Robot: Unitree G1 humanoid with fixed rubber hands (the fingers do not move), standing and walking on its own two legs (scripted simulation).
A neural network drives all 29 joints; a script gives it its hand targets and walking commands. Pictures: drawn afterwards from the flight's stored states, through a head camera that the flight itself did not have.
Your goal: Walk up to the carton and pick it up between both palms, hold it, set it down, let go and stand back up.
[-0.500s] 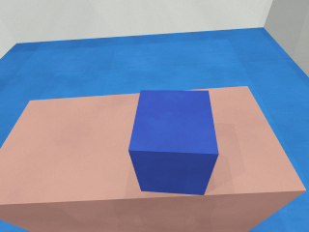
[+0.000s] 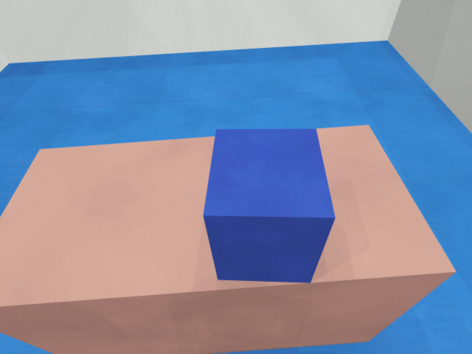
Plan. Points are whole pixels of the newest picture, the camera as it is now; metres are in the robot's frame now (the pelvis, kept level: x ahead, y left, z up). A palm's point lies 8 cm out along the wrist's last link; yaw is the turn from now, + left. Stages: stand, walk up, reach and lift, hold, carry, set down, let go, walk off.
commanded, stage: walk up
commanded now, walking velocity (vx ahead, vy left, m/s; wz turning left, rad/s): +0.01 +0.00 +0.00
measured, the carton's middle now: (264, 208) +0.42 -0.02 -0.02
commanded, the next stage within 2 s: none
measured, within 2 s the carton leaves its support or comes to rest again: neither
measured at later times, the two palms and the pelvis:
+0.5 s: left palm out of the picture +0.03 +0.15 -0.13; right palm out of the picture -0.02 -0.32 -0.17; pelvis +0.01 -0.08 -0.01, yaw +0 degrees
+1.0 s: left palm out of the picture +0.00 +0.16 -0.13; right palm out of the picture +0.02 -0.30 -0.15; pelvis +0.02 -0.07 +0.00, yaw +0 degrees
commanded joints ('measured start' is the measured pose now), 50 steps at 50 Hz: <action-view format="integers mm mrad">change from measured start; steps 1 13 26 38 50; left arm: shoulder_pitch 91 -29 -27 54 151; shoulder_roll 94 108 132 98 220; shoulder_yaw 17 64 20 12 68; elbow -7 -177 -153 -88 -92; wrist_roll -3 7 17 0 33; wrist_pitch -2 37 -24 1 0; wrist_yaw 4 -17 4 4 57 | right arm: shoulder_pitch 77 28 78 0 -55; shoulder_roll -75 -222 -89 -78 -165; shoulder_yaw -10 -106 -51 -21 -93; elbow -16 -68 -74 -101 -234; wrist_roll -2 -35 0 5 -4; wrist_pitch -8 4 44 -1 44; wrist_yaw -5 -63 15 -1 23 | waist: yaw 20 -19 -44 26 88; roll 3 254 -186 136 -149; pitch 47 4 -36 66 -41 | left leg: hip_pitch -127 -130 -226 -155 -450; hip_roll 40 335 -25 17 -20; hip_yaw -34 -198 -39 -102 -64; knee -75 -43 434 -114 643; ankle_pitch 88 438 -193 80 -211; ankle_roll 48 199 46 97 16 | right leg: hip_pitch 21 -378 -88 6 33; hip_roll -89 -81 -229 -90 -427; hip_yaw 86 112 231 139 396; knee -92 547 -173 -97 -163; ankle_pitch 75 -283 237 85 145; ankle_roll -10 52 -93 -22 -211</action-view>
